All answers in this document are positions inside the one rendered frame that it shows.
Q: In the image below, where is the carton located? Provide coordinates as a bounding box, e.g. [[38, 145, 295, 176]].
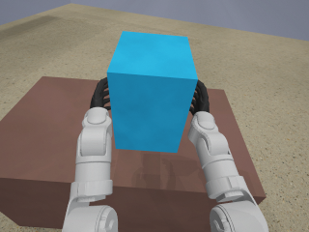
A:
[[106, 31, 198, 153]]

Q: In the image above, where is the right robot forearm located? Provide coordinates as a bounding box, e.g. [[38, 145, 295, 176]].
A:
[[187, 111, 269, 232]]

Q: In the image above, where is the left robot hand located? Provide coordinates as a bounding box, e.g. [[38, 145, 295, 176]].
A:
[[90, 77, 111, 110]]

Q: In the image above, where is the right robot hand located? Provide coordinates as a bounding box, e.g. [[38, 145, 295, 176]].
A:
[[189, 79, 210, 116]]

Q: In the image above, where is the pedestal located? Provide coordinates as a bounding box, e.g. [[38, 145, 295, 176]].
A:
[[0, 76, 267, 232]]

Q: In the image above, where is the robot left upper arm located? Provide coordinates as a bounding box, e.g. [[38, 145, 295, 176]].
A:
[[63, 205, 118, 232]]

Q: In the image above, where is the robot right upper arm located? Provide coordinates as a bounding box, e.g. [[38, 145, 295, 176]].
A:
[[210, 200, 268, 232]]

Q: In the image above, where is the left robot forearm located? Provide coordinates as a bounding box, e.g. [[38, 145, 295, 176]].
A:
[[62, 107, 113, 232]]

